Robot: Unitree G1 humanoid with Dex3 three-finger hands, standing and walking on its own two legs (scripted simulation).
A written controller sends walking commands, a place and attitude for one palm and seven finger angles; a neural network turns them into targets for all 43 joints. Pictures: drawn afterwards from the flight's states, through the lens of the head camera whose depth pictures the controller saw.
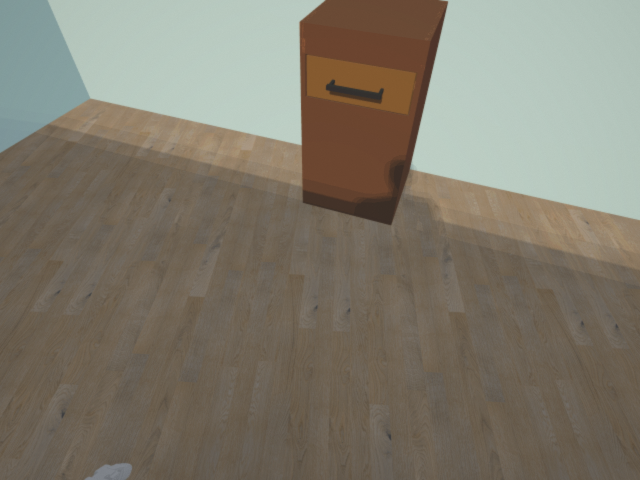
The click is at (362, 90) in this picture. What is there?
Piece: drawer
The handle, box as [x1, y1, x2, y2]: [326, 80, 383, 99]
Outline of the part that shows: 326,85 326,89 376,99 380,98 380,95 383,90 381,88 379,92 376,93 337,86 332,84 334,80 332,80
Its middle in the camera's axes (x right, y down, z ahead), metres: +0.12 -0.52 +1.36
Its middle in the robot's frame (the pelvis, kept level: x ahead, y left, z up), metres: +1.36 -0.05 -0.14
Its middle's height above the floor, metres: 0.63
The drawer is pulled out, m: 0.00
